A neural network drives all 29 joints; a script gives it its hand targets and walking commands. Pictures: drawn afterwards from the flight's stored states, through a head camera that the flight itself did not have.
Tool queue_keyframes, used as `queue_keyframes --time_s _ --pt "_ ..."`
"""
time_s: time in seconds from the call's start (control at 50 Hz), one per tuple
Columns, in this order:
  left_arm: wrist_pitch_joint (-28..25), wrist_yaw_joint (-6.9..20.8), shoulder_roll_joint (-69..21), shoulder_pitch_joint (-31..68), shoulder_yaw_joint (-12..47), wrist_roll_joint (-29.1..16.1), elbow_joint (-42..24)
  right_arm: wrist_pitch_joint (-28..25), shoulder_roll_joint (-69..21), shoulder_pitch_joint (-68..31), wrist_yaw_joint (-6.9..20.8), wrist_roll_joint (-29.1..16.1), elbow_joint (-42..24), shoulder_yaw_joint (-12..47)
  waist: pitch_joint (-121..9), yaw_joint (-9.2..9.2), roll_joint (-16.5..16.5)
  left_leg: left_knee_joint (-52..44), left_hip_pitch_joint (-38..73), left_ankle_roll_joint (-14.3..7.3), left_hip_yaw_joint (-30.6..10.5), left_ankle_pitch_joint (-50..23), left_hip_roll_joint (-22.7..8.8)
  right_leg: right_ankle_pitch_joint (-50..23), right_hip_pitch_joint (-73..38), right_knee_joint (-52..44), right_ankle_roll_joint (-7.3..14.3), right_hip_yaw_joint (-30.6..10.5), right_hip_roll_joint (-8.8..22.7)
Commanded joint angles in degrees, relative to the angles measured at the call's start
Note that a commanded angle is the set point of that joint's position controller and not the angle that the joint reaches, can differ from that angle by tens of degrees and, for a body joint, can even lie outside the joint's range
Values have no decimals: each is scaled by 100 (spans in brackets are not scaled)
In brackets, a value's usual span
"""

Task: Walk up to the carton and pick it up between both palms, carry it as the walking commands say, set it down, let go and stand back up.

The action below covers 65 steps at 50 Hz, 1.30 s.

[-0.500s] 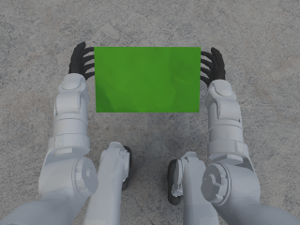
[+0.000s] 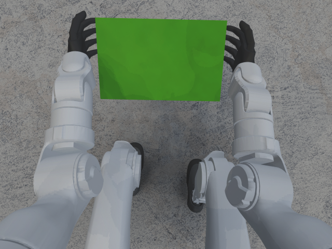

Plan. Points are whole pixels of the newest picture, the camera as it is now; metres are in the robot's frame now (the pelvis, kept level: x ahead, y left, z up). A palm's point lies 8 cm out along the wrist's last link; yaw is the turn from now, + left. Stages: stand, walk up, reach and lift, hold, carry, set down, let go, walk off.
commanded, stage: set down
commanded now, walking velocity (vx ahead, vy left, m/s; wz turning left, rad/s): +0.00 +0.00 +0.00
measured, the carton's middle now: (161, 63) +0.51 +0.07 -0.19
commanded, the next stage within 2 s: none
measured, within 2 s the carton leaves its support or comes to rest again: neither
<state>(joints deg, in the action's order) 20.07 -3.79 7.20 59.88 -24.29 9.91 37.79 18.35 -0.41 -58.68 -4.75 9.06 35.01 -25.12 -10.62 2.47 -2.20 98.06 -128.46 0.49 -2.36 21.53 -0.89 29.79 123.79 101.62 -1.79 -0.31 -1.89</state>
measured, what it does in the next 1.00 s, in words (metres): lowers itself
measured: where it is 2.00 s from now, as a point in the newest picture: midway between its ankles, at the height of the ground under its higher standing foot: (164, 186)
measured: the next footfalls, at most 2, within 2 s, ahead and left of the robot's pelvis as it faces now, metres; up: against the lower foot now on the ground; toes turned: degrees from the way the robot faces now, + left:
none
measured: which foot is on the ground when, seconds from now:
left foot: down 0.00-1.00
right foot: down 0.00-1.00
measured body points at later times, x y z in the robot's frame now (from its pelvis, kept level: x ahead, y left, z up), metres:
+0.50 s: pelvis -0.01 +0.00 -0.06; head +0.32 +0.04 +0.23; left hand +0.51 +0.24 -0.20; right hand +0.53 -0.11 -0.20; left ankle +0.13 +0.13 -0.44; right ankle +0.10 -0.12 -0.44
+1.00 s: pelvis +0.00 +0.00 -0.10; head +0.35 +0.03 +0.17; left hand +0.53 +0.24 -0.26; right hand +0.55 -0.11 -0.27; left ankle +0.13 +0.13 -0.44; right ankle +0.10 -0.12 -0.44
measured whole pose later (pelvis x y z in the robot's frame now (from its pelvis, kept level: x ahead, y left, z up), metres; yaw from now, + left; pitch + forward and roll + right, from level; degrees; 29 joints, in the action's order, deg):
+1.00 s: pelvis +0.00 +0.00 -0.10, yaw -2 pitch +44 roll -2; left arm 12.3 -1.0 19.6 76.2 -14.8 -2.0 54.7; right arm 11.1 10.5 -74.7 -9.8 -3.2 51.2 -14.6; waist 9.7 4.1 -2.5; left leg 120.2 -138.2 0.1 -2.4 25.7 -2.4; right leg 34.0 133.4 123.6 -3.3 -1.2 -4.9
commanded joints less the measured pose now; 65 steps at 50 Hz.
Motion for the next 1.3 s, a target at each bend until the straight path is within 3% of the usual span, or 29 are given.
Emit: queue_keyframes --time_s 0.0,0.38,0.7,0.96,1.28 --pt "-182 2188 -5185 3323 3043 -1012 -28 -109 -5262 -3614 1661 -930 45 3260 -6171 217 209 -352 4525 23 587 -1431 744 -1045 -2183 -838 28 459 -757" --pt "-398 1907 -4658 4140 2957 -1174 361 -341 -4584 -4512 1514 -1274 453 3099 -5528 258 289 415 4178 29 611 -889 569 -435 -1344 61 62 680 -691" --pt "-735 1837 -4071 4520 3060 -1572 568 -695 -4167 -4971 1204 -1650 515 3320 -5267 370 203 1246 3792 26 648 -1282 417 -858 -1568 843 33 646 -675" --pt "-917 1880 -3755 4438 2888 -1729 899 -871 -4129 -4915 1079 -1736 750 3351 -4673 523 -143 1551 3425 -27 588 -1489 367 -1104 -1550 1161 3 633 -705" --pt "-1029 1951 -3357 4784 2734 -1733 1103 -1023 -3808 -5203 1008 -1782 1014 3168 -4020 552 -174 1623 3035 -50 576 -1116 292 -908 -1597 1222 32 550 -706"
